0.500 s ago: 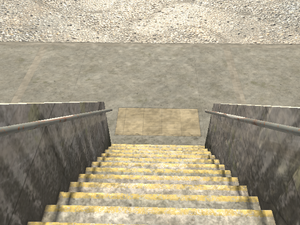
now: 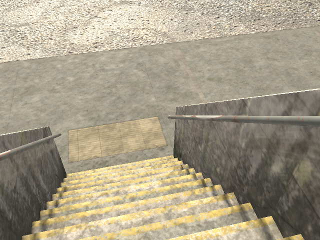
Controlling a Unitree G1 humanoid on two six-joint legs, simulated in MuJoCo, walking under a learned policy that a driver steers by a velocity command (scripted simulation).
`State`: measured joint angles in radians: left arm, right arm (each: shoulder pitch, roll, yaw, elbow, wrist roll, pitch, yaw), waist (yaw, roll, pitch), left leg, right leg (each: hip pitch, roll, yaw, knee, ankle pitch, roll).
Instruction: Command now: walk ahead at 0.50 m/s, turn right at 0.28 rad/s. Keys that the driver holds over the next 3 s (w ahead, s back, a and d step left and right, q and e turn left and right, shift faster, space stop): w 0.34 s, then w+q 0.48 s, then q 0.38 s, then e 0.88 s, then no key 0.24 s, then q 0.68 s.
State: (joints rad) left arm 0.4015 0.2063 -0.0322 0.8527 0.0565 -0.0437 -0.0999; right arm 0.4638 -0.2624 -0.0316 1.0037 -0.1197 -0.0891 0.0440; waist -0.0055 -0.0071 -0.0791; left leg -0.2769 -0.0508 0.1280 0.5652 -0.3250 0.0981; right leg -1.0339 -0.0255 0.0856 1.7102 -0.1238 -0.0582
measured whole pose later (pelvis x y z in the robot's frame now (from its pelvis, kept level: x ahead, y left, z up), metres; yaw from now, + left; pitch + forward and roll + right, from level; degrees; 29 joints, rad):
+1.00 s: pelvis +0.46 +0.08 -0.42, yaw +16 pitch +0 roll -2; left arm 0.32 0.23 0.01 0.93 0.03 -0.07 -0.04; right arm 0.44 -0.26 -0.06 1.11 -0.11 -0.10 0.05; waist -0.01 0.01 -0.02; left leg -0.27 -0.03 0.01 0.58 -0.30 0.07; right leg -0.71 -0.08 0.00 1.87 -0.67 0.00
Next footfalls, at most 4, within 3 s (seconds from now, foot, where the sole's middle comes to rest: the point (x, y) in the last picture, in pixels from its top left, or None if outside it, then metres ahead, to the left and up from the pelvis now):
0.42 right None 0.30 -0.11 -0.98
0.86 left None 0.48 0.17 -1.20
1.36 right None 0.73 0.02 -1.41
1.90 left None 0.68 0.24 -1.41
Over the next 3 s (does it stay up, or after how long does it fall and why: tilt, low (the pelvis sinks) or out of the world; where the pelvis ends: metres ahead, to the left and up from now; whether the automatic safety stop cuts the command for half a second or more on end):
stays up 0.62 -0.08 -0.67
